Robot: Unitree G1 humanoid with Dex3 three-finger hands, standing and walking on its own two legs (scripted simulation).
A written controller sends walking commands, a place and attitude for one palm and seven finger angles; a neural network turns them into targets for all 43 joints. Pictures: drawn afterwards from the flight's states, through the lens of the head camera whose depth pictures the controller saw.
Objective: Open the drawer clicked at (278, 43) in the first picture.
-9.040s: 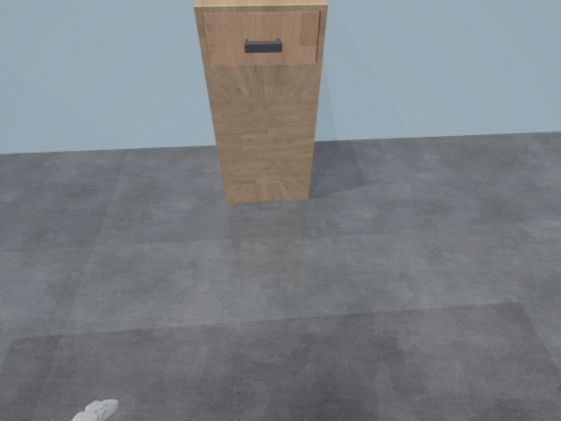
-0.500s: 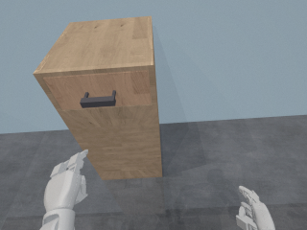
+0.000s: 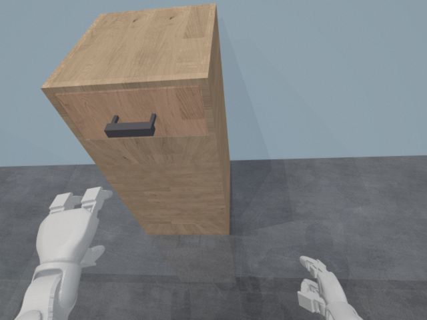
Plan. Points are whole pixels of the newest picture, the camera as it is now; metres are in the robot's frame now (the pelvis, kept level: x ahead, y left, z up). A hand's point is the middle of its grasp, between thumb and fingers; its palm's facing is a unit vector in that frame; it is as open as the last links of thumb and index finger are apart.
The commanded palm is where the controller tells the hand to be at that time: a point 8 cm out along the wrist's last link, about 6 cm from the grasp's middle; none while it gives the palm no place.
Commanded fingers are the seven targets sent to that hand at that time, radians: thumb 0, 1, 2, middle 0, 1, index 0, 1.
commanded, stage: raise the hand with hooked fingers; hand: left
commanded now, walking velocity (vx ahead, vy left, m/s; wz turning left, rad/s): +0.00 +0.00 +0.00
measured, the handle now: (132, 123) +0.55 +0.29 +0.04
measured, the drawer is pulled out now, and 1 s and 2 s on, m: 0.00 0.00 0.00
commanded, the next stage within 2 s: move the hooked fingers above the handle in 1.10 s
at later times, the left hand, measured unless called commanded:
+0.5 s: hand (75, 193) +0.29 +0.28 +0.11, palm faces +0.12 -0.09 -0.99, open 13.5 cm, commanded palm +0.26 +0.29 +0.18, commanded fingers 0.00 -0.50 0.30 -0.30 -1.20 -0.30 -1.20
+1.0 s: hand (57, 177) +0.30 +0.31 +0.14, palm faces +0.04 -0.08 -1.00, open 13.8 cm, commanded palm +0.28 +0.32 +0.21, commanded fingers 0.00 -0.50 0.30 -0.30 -1.20 -0.30 -1.20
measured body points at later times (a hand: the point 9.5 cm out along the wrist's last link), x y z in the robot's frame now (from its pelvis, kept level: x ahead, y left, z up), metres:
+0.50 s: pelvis -0.01 +0.06 +0.02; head -0.01 +0.01 +0.47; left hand +0.28 +0.28 +0.16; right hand +0.21 -0.17 -0.07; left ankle -0.02 +0.16 -0.71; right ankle +0.00 -0.05 -0.71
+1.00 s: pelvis -0.01 +0.09 +0.03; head +0.01 +0.06 +0.48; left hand +0.29 +0.31 +0.19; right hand +0.17 -0.13 -0.08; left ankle -0.02 +0.16 -0.71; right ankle +0.00 -0.05 -0.71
